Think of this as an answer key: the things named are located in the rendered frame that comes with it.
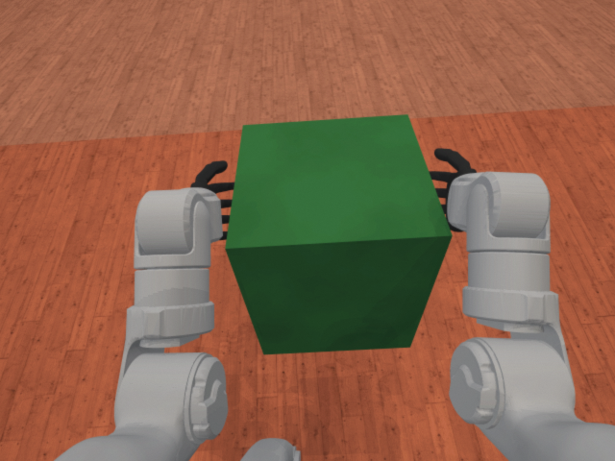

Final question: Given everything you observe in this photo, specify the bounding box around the right robot upper arm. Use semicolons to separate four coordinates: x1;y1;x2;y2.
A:
449;337;615;461

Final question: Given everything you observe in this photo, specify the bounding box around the robot left thigh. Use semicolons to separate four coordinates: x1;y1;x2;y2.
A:
240;438;301;461

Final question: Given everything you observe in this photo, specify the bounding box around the right robot hand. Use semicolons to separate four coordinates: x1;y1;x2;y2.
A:
429;148;477;232

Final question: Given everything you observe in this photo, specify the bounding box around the left robot upper arm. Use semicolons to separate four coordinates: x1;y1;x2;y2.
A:
54;352;228;461

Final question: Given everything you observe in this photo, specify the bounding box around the left robot hand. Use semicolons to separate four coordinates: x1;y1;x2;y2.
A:
191;160;234;240

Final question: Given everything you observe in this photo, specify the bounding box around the carton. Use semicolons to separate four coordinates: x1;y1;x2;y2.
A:
225;114;452;354

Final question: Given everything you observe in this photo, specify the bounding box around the robot left forearm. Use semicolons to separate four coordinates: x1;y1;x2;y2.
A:
114;187;223;426

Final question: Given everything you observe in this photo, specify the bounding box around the robot right forearm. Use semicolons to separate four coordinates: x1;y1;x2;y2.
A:
447;172;576;409

